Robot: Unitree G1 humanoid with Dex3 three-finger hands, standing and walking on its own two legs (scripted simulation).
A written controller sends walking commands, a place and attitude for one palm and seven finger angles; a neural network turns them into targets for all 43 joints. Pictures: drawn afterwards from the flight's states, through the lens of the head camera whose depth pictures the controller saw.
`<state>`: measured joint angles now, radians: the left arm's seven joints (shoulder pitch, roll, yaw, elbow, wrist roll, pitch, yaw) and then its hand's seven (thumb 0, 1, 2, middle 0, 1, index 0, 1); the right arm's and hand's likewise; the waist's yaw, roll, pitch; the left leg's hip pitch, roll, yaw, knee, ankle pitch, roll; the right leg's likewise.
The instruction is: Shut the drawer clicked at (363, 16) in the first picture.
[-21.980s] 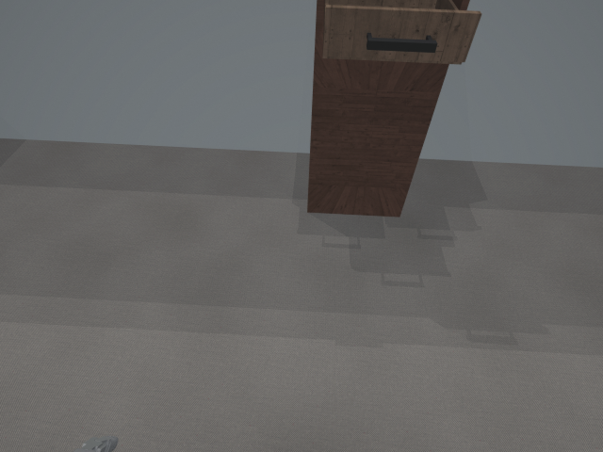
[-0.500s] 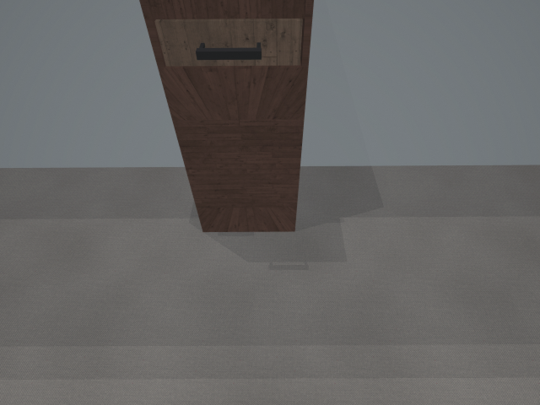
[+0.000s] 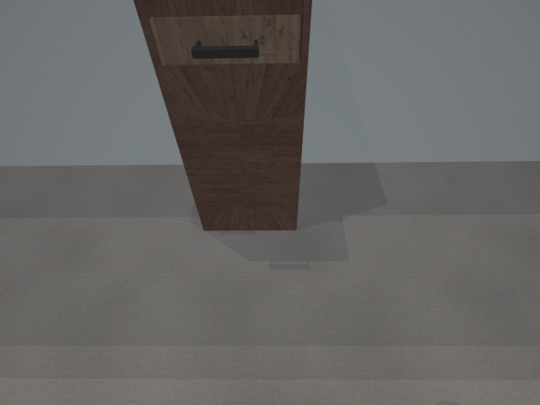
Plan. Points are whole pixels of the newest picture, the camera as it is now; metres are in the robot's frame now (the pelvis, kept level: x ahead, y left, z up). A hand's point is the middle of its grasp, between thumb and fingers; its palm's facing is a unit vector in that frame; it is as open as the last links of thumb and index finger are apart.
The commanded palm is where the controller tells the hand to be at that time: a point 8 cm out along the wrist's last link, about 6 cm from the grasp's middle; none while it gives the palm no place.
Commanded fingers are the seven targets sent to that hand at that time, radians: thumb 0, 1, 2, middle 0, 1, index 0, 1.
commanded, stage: look to check the result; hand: left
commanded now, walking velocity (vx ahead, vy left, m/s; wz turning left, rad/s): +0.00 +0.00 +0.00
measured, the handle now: (226, 48) +0.92 +0.16 +0.09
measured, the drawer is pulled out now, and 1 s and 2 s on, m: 0.00 0.00 0.00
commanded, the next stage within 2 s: stand and wait in 0.04 s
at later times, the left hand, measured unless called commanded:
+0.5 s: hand out of the picture +0.10 +0.23 -0.15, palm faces -0.03 -0.94 -0.34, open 7.4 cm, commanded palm none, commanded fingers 0.00 0.90 0.90 -0.20 -0.30 -0.20 -0.30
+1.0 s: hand out of the picture +0.10 +0.24 -0.15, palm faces -0.03 -0.94 -0.34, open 7.4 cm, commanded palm none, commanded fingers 0.00 0.90 0.90 -0.20 -0.30 -0.20 -0.30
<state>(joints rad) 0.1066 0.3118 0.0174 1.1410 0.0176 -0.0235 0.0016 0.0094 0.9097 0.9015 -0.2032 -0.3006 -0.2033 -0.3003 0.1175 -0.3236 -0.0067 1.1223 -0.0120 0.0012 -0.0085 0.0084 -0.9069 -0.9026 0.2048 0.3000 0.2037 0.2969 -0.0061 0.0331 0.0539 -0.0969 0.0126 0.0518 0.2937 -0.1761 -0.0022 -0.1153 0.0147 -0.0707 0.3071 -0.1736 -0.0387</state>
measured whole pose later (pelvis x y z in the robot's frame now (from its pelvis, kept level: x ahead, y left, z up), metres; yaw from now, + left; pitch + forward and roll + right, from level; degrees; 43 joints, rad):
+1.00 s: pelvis +0.02 -0.01 +0.00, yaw -1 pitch -1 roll +0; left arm 0.10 0.32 0.01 1.13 0.02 -0.03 0.00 0.01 0.91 0.90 -0.20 -0.30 -0.20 -0.30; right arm 0.12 -0.33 0.00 1.12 -0.01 0.00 -0.01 0.01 -0.91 -0.90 0.21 0.30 0.20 0.30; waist -0.01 0.02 0.05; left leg -0.06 0.03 0.06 0.27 -0.19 -0.02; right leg -0.08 0.03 -0.06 0.28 -0.18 -0.05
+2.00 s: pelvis +0.01 +0.00 +0.00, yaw -1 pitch -1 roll +0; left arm 0.10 0.33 0.01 1.13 0.02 -0.03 0.00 0.01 0.91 0.90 -0.20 -0.30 -0.20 -0.30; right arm 0.12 -0.33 0.00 1.13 -0.01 0.00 -0.01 0.01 -0.91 -0.90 0.21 0.30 0.20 0.30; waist -0.01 0.01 0.05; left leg -0.06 0.02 0.06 0.26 -0.18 -0.01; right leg -0.08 0.03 -0.06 0.27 -0.17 -0.04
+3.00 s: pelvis +0.01 -0.01 +0.00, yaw -1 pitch -1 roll +0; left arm 0.11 0.33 0.01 1.13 0.01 -0.03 0.00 0.01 0.91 0.90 -0.20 -0.30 -0.20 -0.30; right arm 0.13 -0.33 0.00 1.13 -0.01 0.00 -0.01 0.01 -0.91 -0.90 0.21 0.30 0.20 0.30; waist -0.01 0.01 0.04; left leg -0.06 0.03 0.06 0.26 -0.18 -0.01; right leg -0.08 0.03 -0.06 0.27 -0.17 -0.05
